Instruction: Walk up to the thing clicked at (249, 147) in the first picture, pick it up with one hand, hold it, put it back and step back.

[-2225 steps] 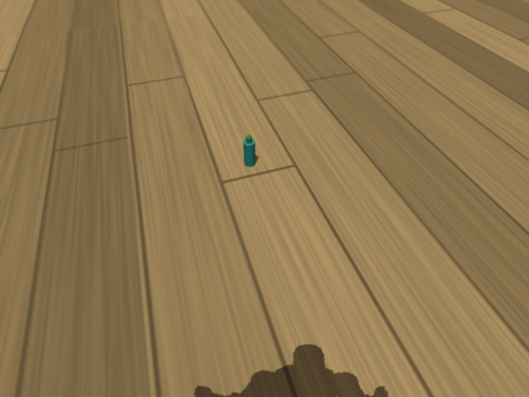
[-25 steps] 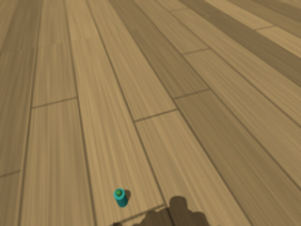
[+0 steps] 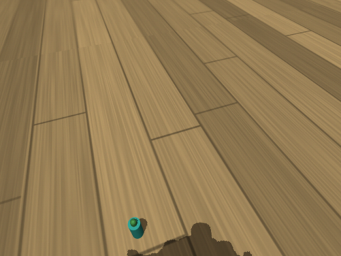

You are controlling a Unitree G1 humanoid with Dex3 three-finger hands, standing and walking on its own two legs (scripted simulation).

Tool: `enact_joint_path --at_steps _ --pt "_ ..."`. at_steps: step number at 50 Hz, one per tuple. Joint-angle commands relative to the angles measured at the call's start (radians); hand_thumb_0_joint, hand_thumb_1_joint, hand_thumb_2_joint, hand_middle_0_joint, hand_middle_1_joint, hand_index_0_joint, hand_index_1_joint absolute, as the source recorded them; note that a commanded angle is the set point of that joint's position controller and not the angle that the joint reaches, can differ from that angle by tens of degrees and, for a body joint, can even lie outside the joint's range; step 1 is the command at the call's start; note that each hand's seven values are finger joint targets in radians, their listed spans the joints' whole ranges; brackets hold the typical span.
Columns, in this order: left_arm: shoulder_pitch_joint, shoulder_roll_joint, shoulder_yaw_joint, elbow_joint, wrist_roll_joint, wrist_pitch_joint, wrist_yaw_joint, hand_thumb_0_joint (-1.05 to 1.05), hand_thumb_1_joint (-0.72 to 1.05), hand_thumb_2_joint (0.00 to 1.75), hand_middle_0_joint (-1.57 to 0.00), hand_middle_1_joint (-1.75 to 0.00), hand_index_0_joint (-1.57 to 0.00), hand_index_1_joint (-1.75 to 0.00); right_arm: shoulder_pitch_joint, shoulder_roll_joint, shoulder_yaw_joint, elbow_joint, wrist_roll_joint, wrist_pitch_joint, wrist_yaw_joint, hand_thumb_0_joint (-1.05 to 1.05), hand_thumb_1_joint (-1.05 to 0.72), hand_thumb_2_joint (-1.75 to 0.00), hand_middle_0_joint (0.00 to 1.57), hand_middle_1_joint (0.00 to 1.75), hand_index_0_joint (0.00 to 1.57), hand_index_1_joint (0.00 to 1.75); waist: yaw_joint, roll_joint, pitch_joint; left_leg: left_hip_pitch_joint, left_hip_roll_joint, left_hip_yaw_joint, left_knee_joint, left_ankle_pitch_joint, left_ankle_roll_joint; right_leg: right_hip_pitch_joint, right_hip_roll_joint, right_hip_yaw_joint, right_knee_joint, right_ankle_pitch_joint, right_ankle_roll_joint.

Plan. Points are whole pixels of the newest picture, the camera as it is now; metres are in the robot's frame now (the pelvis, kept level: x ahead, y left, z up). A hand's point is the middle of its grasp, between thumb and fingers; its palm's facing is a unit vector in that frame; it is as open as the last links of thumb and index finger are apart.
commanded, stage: stand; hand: left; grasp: from the side
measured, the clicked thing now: (135, 227) +0.39 +0.22 -0.68
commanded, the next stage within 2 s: step back in 0.34 s
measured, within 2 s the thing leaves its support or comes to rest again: neither
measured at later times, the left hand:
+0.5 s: hand out of the picture +0.06 +0.27 -0.16, palm faces +0.02 -0.93 -0.36, open 7.3 cm
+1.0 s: hand out of the picture -0.01 +0.28 -0.18, palm faces -0.08 -0.92 -0.39, open 7.3 cm
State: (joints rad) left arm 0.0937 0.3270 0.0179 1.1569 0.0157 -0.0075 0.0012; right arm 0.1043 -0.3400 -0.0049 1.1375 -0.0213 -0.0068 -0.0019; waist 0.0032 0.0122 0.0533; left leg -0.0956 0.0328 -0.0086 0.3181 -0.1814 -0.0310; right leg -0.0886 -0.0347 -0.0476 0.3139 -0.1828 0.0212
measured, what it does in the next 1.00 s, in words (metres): walks backwards: right foot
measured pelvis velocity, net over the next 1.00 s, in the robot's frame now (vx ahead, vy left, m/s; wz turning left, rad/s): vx -0.13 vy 0.02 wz -0.06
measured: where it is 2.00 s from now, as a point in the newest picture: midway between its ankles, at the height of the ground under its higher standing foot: outside the picture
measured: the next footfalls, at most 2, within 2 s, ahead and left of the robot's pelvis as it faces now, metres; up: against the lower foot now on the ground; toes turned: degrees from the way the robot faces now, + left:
right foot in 0.98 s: -0.11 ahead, -0.10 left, +0.00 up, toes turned +0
left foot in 1.32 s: -0.18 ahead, +0.15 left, +0.00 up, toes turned -3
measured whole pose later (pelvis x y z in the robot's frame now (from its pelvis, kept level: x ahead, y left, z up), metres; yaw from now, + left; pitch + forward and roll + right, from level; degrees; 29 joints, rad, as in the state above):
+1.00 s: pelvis -0.13 +0.02 -0.03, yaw -3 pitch -2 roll -1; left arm 0.12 0.36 0.08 0.90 0.02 0.04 0.01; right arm 0.12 -0.38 -0.05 0.86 -0.02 0.04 0.00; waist -0.02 0.03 0.20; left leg -0.42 0.04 0.02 0.72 -0.27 0.01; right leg -0.25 0.05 0.03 0.66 -0.37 -0.01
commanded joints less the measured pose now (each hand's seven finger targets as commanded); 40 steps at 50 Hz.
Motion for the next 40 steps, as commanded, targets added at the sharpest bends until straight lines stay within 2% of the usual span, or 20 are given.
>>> enact_joint_path --at_steps 1,10,16,17,20,22,23,25,26,27,28,29,30,31,32,33,35,36,37,40 --pt "-0.029 0.21 0.032 -0.052 0.001 -0.023 0.016 0.0 0.9 0.9 -0.2 -0.3 -0.2 -0.3 -0.037 -0.198 -0.034 -0.056 0.005 -0.017 -0.015 0.0 -0.9 -0.9 0.2 0.3 0.2 0.3 0.002 -0.006 -0.078 0.008 0.102 -0.07 -0.036 0.197 0.04 0.02 -0.107 0.079 -0.031 0.19 -0.027" --pt "-0.03 0.217 0.033 -0.061 -0.001 -0.025 0.015 0.0 0.9 0.9 -0.2 -0.3 -0.2 -0.3 -0.037 -0.204 -0.037 -0.059 0.005 -0.017 -0.014 0.0 -0.9 -0.9 0.2 0.3 0.2 0.3 0.0 -0.002 -0.083 -0.001 0.102 -0.07 -0.035 0.179 0.043 0.03 -0.111 0.085 -0.033 0.18 -0.031" --pt "-0.027 0.222 0.034 -0.066 0.0 -0.023 0.012 0.0 0.9 0.9 -0.2 -0.3 -0.2 -0.3 -0.034 -0.203 -0.036 -0.056 0.004 -0.017 -0.012 0.0 -0.9 -0.9 0.2 0.3 0.2 0.3 -0.001 -0.001 -0.05 -0.013 0.098 -0.07 -0.055 0.114 0.037 -0.007 -0.104 0.089 -0.048 0.107 -0.033" --pt "-0.033 0.294 0.08 -0.091 -0.023 -0.014 0.015 0.0 0.9 0.9 -0.2 -0.3 -0.2 -0.3 -0.063 -0.267 -0.06 -0.081 0.018 0.001 -0.003 0.0 -0.9 -0.9 0.2 0.3 0.2 0.3 -0.005 -0.014 0.047 -0.102 0.075 -0.081 0.063 0.258 0.067 -0.071 -0.098 0.106 0.04 0.278 -0.043" --pt "-0.006 0.285 0.09 -0.139 -0.025 -0.006 0.021 0.0 0.9 0.9 -0.2 -0.3 -0.2 -0.3 -0.017 -0.241 -0.067 -0.116 0.033 0.016 0.001 0.0 -0.9 -0.9 0.2 0.3 0.2 0.3 -0.018 -0.045 -0.082 -0.085 0.047 -0.046 0.193 0.281 0.08 -0.048 -0.131 0.123 0.084 0.339 -0.105" --pt "-0.032 0.294 0.096 -0.178 -0.019 0.002 0.02 0.0 0.9 0.9 -0.2 -0.3 -0.2 -0.3 -0.002 -0.229 -0.073 -0.14 0.03 0.026 0.004 0.0 -0.9 -0.9 0.2 0.3 0.2 0.3 -0.024 -0.081 -0.123 -0.092 0.005 -0.021 0.287 0.181 0.074 -0.08 -0.187 0.173 0.074 0.323 -0.155" --pt "-0.057 0.304 0.1 -0.2 -0.013 0.006 0.02 0.0 0.9 0.9 -0.2 -0.3 -0.2 -0.3 0.015 -0.224 -0.076 -0.146 0.03 0.033 0.005 0.0 -0.9 -0.9 0.2 0.3 0.2 0.3 -0.028 -0.124 -0.129 -0.104 -0.022 -0.003 0.352 0.089 0.07 -0.101 -0.226 0.201 0.069 0.319 -0.183" --pt "-0.113 0.323 0.107 -0.248 0.003 0.014 0.023 0.0 0.9 0.9 -0.2 -0.3 -0.2 -0.3 0.058 -0.213 -0.083 -0.165 0.022 0.052 0.013 0.0 -0.9 -0.9 0.2 0.3 0.2 0.3 -0.041 -0.214 -0.108 -0.122 -0.066 -0.012 0.512 -0.233 0.078 -0.201 -0.31 0.253 0.061 0.281 -0.251" --pt "-0.136 0.325 0.107 -0.268 0.009 0.017 0.023 0.0 0.9 0.9 -0.2 -0.3 -0.2 -0.3 0.088 -0.216 -0.089 -0.174 0.023 0.056 0.016 0.0 -0.9 -0.9 0.2 0.3 0.2 0.3 -0.052 -0.226 -0.101 -0.124 -0.058 -0.037 0.551 -0.298 0.084 -0.241 -0.321 0.247 0.081 0.272 -0.262" --pt "-0.162 0.323 0.105 -0.286 0.011 0.02 0.025 0.0 0.9 0.9 -0.2 -0.3 -0.2 -0.3 0.118 -0.221 -0.093 -0.178 0.024 0.058 0.018 0.0 -0.9 -0.9 0.2 0.3 0.2 0.3 -0.069 -0.233 -0.083 -0.113 -0.039 -0.051 0.522 -0.278 0.091 -0.278 -0.311 0.231 0.11 0.251 -0.242" --pt "-0.181 0.308 0.098 -0.301 0.011 0.023 0.027 0.0 0.9 0.9 -0.2 -0.3 -0.2 -0.3 0.152 -0.222 -0.095 -0.18 0.024 0.051 0.018 0.0 -0.9 -0.9 0.2 0.3 0.2 0.3 -0.085 -0.215 -0.082 -0.13 -0.019 -0.052 0.385 -0.173 0.091 -0.234 -0.268 0.193 0.188 0.236 -0.193" --pt "-0.147 0.27 0.09 -0.299 0.002 0.032 0.024 0.0 0.9 0.9 -0.2 -0.3 -0.2 -0.3 0.13 -0.241 -0.1 -0.181 0.016 0.039 0.013 0.0 -0.9 -0.9 0.2 0.3 0.2 0.3 -0.061 -0.076 -0.064 -0.174 0.027 -0.089 0.203 0.089 0.09 -0.199 -0.16 0.115 0.308 0.153 -0.134" --pt "-0.112 0.224 0.082 -0.305 -0.013 0.042 0.024 0.0 0.9 0.9 -0.2 -0.3 -0.2 -0.3 0.092 -0.301 -0.113 -0.201 -0.003 0.031 0.01 0.0 -0.9 -0.9 0.2 0.3 0.2 0.3 -0.035 0.126 -0.045 -0.178 0.154 -0.284 0.077 0.327 0.127 -0.26 0.005 0.058 0.489 -0.031 -0.072" --pt "-0.074 0.201 0.08 -0.308 -0.014 0.053 0.03 0.0 0.9 0.9 -0.2 -0.3 -0.2 -0.3 0.085 -0.351 -0.123 -0.219 -0.018 0.021 0.006 0.0 -0.9 -0.9 0.2 0.3 0.2 0.3 -0.021 0.178 -0.05 -0.104 0.246 -0.418 0.041 0.479 0.19 -0.37 0.121 0.126 0.633 -0.404 -0.059" --pt "-0.048 0.21 0.083 -0.305 -0.009 0.057 0.04 0.0 0.9 0.9 -0.2 -0.3 -0.2 -0.3 0.082 -0.388 -0.131 -0.235 -0.015 0.016 0.002 0.0 -0.9 -0.9 0.2 0.3 0.2 0.3 -0.036 0.178 -0.095 -0.103 0.297 -0.463 0.063 0.556 0.243 -0.371 0.14 0.219 0.744 -0.491 -0.055" --pt "-0.05 0.218 0.084 -0.295 -0.007 0.057 0.046 0.0 0.9 0.9 -0.2 -0.3 -0.2 -0.3 0.053 -0.376 -0.13 -0.251 -0.012 0.016 -0.004 0.0 -0.9 -0.9 0.2 0.3 0.2 0.3 -0.035 0.173 -0.109 -0.104 0.312 -0.47 0.068 0.517 0.279 -0.38 0.142 0.259 0.831 -0.472 -0.062" --pt "-0.005 0.229 0.081 -0.281 -0.02 0.056 0.047 0.0 0.9 0.9 -0.2 -0.3 -0.2 -0.3 -0.029 -0.299 -0.115 -0.283 -0.019 0.014 -0.019 0.0 -0.9 -0.9 0.2 0.3 0.2 0.3 0.017 0.134 -0.099 -0.063 0.206 -0.271 0.142 0.493 0.243 -0.422 0.123 0.265 0.899 -0.36 -0.059" --pt "0.018 0.238 0.086 -0.285 -0.02 0.055 0.045 0.0 0.9 0.9 -0.2 -0.3 -0.2 -0.3 -0.019 -0.287 -0.111 -0.294 -0.021 0.014 -0.024 0.0 -0.9 -0.9 0.2 0.3 0.2 0.3 0.022 0.151 -0.102 -0.053 0.198 -0.252 0.156 0.48 0.249 -0.424 0.12 0.242 0.91 -0.333 -0.048" --pt "0.032 0.245 0.09 -0.288 -0.013 0.052 0.042 0.0 0.9 0.9 -0.2 -0.3 -0.2 -0.3 -0.004 -0.278 -0.112 -0.301 -0.016 0.014 -0.027 0.0 -0.9 -0.9 0.2 0.3 0.2 0.3 0.014 0.152 -0.117 -0.014 0.218 -0.264 0.165 0.485 0.278 -0.425 0.112 0.223 0.916 -0.338 -0.035" --pt "-0.011 0.238 0.095 -0.332 -0.004 0.043 0.034 0.0 0.9 0.9 -0.2 -0.3 -0.2 -0.3 0.088 -0.264 -0.115 -0.307 -0.01 0.014 -0.032 0.0 -0.9 -0.9 0.2 0.3 0.2 0.3 -0.038 0.103 -0.121 0.078 0.217 -0.263 0.194 0.525 0.295 -0.441 0.105 0.201 0.805 -0.365 -0.002"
